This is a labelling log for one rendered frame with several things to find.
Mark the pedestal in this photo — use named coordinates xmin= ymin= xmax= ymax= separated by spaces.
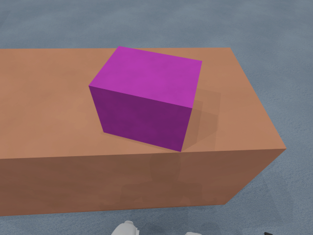
xmin=0 ymin=47 xmax=287 ymax=216

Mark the carton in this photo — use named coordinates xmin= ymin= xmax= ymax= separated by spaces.
xmin=89 ymin=46 xmax=202 ymax=152

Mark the robot left thigh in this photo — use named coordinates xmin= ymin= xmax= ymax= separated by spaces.
xmin=111 ymin=223 xmax=139 ymax=235

